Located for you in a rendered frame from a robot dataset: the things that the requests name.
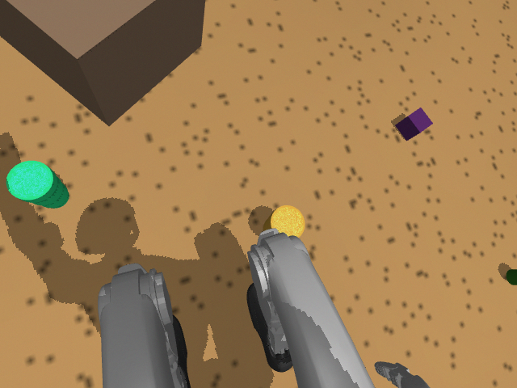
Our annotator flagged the right robot foot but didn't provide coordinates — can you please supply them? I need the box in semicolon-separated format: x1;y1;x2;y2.
246;283;292;373

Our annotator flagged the right robot hand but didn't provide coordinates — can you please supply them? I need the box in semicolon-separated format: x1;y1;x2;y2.
374;361;430;388

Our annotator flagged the left robot foot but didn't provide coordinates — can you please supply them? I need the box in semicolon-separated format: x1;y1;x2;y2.
173;315;191;388

